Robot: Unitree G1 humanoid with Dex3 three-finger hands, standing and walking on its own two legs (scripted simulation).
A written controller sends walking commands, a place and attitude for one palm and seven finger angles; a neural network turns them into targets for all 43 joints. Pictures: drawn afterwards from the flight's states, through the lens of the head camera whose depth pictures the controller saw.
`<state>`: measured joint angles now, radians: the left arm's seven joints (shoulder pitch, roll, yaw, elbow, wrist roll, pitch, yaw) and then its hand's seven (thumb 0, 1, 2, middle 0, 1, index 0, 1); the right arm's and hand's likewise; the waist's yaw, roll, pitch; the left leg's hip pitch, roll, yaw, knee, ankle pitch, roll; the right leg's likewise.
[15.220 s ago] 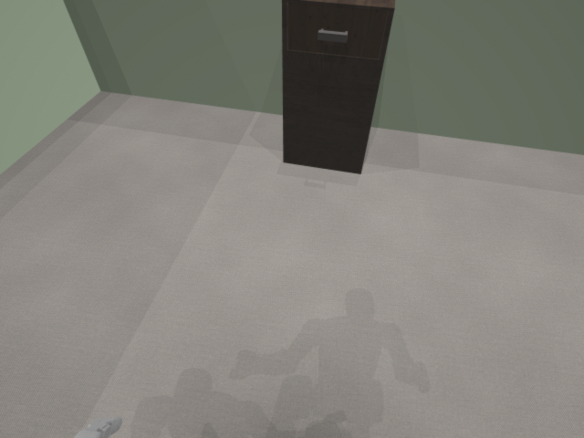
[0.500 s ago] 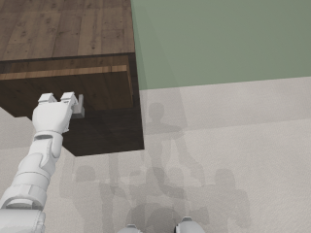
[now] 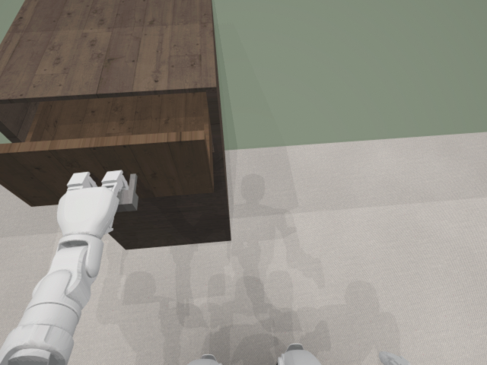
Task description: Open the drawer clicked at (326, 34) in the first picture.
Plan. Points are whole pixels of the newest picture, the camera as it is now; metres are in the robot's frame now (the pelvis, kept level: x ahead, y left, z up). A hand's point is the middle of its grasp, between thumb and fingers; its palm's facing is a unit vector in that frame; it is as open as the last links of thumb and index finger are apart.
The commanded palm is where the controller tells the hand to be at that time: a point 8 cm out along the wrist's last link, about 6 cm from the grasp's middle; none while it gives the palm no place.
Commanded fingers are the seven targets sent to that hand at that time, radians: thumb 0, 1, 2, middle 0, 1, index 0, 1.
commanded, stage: pull the drawer open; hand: left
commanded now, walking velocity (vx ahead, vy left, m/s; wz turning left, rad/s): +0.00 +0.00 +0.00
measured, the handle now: (104, 191) +0.40 +0.27 -0.01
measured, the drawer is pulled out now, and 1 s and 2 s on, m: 0.11 0.24 0.30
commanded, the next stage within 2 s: open the thumb to release the handle in 1.68 s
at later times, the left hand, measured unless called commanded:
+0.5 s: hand (99, 255) +0.29 +0.26 -0.03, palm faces -0.03 -0.05 -1.00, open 6.0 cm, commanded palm +0.26 +0.26 +0.02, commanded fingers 0.00 0.90 0.90 -0.40 -1.35 -0.40 -1.35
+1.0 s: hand (93, 297) +0.23 +0.25 -0.03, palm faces -0.05 -0.05 -1.00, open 6.0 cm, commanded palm +0.20 +0.25 +0.02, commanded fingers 0.00 0.90 0.90 -0.40 -1.35 -0.40 -1.35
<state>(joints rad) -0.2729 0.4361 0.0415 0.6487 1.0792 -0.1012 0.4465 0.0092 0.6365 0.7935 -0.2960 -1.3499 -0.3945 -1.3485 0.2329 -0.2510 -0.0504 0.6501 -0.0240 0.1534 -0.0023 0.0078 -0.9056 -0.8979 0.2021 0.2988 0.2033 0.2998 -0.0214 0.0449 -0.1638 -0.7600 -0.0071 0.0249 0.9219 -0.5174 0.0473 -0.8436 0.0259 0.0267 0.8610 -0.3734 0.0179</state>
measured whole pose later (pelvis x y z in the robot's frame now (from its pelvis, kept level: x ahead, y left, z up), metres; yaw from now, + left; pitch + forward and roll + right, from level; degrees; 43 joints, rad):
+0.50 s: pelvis +0.00 -0.01 +0.00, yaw +1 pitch +18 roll -1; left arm -0.02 0.40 0.02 0.44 1.08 -0.07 0.48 0.02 0.64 0.80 -0.29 -1.35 -0.40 -1.35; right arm 0.19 -0.24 -0.05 0.63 -0.02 0.11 -0.01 0.01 -0.91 -0.90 0.20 0.30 0.20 0.30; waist 0.00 0.04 -0.16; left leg -0.70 -0.01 0.02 0.91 -0.52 0.04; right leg -0.79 0.03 0.02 0.86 -0.38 0.01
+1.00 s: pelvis +0.01 -0.01 +0.00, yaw +1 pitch +16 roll -1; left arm 0.27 0.37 0.01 0.21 1.08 -0.05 0.51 0.04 0.63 0.80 -0.28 -1.33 -0.42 -1.35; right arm 0.15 -0.23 -0.04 0.60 -0.04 0.08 0.00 0.01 -0.90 -0.90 0.20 0.30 0.20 0.30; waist 0.02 0.04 -0.16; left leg -0.66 -0.01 0.01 0.92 -0.54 0.03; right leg -0.76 0.03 0.01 0.89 -0.41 0.00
